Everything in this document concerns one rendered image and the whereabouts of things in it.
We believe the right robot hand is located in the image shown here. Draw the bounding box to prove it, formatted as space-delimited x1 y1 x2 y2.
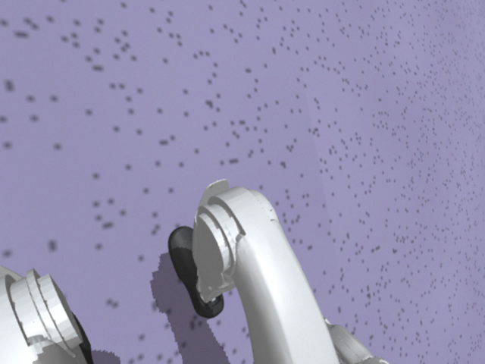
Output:
324 317 374 364

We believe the right robot foot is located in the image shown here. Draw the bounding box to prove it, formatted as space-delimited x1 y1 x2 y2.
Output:
168 226 224 319

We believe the left robot foot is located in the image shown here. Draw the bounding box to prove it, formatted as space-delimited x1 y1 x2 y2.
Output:
72 313 94 364

